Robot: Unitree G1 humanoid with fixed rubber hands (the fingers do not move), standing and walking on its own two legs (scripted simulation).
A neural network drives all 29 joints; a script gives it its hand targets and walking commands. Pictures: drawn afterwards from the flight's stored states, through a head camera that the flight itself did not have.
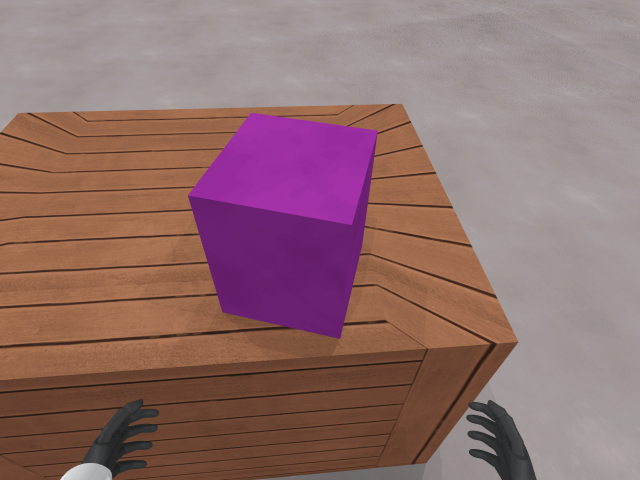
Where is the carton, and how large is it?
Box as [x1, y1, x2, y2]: [188, 113, 377, 338]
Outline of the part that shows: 250,113 188,195 222,311 339,338 362,242 377,131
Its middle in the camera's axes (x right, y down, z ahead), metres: -0.04 -0.02 +0.61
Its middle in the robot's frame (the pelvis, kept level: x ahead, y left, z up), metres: +0.47 +0.04 +0.05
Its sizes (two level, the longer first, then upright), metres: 0.210 0.200 0.250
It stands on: a pedestal, 0.69 m high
